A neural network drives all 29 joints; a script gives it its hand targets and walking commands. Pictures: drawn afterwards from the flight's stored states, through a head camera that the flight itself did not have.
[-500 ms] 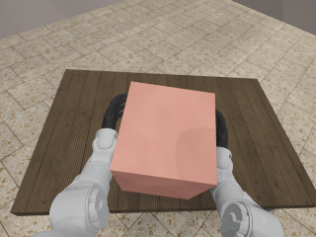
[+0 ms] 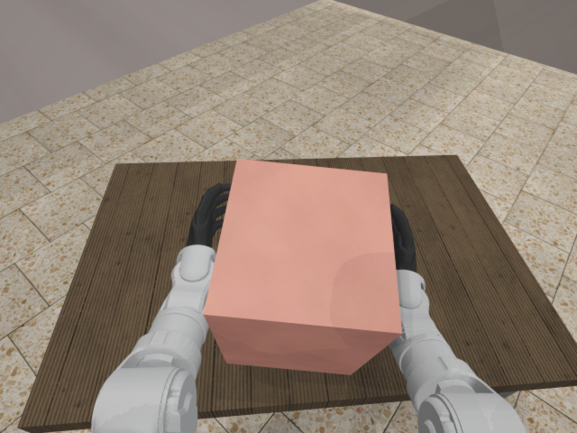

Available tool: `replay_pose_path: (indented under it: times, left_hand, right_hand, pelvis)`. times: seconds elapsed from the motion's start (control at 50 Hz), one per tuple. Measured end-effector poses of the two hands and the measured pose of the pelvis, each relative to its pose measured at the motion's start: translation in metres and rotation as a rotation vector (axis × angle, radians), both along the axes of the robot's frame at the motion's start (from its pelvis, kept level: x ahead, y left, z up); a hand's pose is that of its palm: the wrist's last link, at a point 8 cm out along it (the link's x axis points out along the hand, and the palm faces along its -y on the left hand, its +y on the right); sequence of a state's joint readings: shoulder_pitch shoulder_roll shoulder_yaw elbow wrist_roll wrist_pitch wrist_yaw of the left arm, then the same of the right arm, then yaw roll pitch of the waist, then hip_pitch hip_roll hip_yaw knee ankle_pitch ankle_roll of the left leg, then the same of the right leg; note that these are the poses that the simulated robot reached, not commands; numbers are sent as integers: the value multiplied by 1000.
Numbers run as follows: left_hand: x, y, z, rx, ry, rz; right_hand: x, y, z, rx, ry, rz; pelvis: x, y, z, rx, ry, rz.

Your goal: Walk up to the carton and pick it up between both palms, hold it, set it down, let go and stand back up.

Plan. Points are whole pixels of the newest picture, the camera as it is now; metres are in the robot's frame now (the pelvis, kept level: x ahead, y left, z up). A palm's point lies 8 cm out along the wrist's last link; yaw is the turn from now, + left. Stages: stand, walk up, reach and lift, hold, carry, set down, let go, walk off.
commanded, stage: reach and lift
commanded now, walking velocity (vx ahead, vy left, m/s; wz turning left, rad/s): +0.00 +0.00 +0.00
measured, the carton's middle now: (299, 277) +0.34 +0.00 +0.04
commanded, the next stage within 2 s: hold in 1.66 s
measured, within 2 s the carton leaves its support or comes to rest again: neither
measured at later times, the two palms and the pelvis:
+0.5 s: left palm (171, 232) +0.34 +0.16 +0.13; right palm (404, 236) +0.34 -0.13 +0.13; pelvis -0.02 +0.00 +0.00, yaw +2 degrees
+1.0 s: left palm (179, 213) +0.34 +0.15 +0.17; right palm (423, 218) +0.34 -0.14 +0.16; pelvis -0.03 -0.01 +0.00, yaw +1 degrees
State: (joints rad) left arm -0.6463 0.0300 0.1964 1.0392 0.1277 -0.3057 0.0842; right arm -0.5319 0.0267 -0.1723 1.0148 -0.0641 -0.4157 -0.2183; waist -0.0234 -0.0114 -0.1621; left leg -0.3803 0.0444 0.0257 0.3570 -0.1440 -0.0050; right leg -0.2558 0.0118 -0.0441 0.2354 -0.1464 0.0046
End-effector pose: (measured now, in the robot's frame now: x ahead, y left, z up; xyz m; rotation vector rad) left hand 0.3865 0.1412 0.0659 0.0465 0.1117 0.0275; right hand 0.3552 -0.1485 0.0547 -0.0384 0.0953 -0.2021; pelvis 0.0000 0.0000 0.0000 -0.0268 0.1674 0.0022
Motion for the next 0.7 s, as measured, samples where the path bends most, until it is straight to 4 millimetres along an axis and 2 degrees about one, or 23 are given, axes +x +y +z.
replay_pose_path:
  times: [0.22,0.38,0.52,0.7]
  left_hand:
    - [-10,6,43,-9,21,36]
    - [-31,18,66,-17,26,66]
    - [-48,23,69,-11,68,93]
    - [-49,10,91,28,69,91]
  right_hand:
    - [0,5,43,0,26,38]
    - [-10,15,73,-8,33,71]
    - [-21,20,79,11,67,84]
    - [-26,8,84,57,61,74]
  pelvis:
    - [-4,-1,2,12,-158,8]
    - [-11,0,1,10,-238,17]
    - [-24,1,0,12,-266,30]
    - [-37,3,0,12,-243,17]
